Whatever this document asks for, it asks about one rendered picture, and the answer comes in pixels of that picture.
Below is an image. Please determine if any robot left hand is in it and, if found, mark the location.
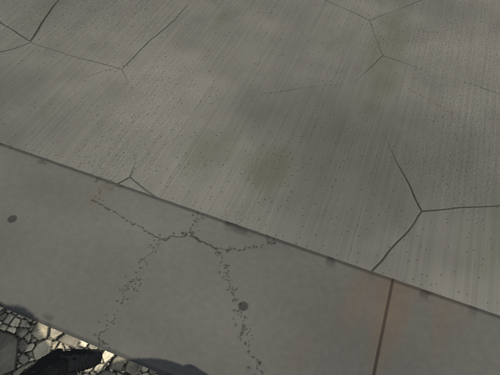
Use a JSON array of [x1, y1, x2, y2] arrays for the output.
[[20, 348, 102, 375]]

